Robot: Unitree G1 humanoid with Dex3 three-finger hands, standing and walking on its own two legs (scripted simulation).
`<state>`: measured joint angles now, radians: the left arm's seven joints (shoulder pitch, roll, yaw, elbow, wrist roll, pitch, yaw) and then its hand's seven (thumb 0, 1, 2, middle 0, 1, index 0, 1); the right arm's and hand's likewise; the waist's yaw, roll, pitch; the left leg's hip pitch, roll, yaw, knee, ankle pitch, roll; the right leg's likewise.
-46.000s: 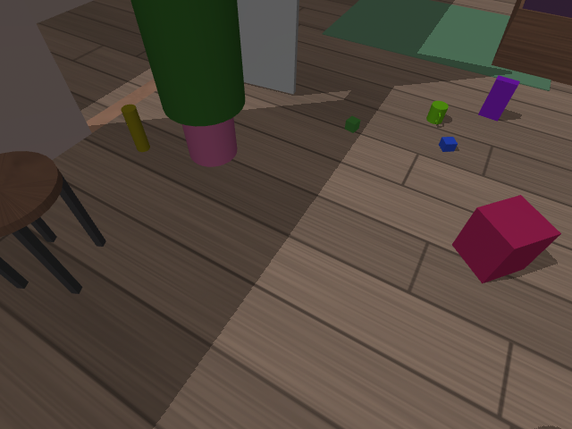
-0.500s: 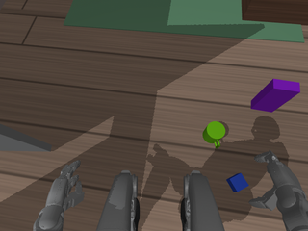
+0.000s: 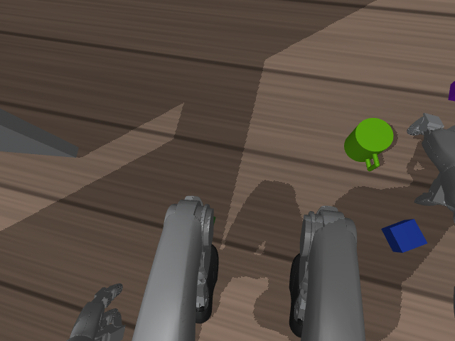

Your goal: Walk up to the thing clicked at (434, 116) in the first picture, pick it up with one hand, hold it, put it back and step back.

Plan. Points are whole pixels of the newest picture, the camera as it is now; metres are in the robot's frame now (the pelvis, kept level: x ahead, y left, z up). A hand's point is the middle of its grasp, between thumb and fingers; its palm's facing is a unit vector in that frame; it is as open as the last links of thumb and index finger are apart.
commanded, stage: rise first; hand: right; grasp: from above
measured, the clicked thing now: (368, 146) +0.52 -0.31 -0.36
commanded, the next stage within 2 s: none
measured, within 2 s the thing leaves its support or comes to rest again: neither
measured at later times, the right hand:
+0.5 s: hand (410, 151) +0.45 -0.33 -0.20, palm faces -0.45 +0.04 -0.89, open 14.1 cm
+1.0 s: hand (402, 146) +0.48 -0.33 -0.23, palm faces -0.45 +0.05 -0.89, open 14.0 cm
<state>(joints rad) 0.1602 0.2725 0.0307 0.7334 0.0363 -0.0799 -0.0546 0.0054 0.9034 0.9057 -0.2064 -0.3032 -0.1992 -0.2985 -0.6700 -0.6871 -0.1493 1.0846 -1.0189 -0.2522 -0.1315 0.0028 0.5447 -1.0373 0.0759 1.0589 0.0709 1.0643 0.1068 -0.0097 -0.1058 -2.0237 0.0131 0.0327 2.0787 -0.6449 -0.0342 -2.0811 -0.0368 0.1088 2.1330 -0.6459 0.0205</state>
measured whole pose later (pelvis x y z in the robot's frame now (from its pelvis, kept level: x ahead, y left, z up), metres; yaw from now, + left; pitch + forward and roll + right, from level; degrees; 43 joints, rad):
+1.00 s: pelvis +0.01 -0.01 -0.07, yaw +3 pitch +34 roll +9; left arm 0.15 0.28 -0.05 0.72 0.13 0.00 -0.13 0.00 0.91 0.91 -0.21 -0.30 -0.20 -0.30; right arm -0.93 -0.85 -0.16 1.36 -1.27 -0.29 -0.31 0.00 0.52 -0.99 0.07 1.06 0.09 1.05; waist 0.22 0.02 -0.02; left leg -2.20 0.00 0.05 2.28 -0.68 -0.06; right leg -2.30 -0.02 0.15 2.37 -0.69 0.01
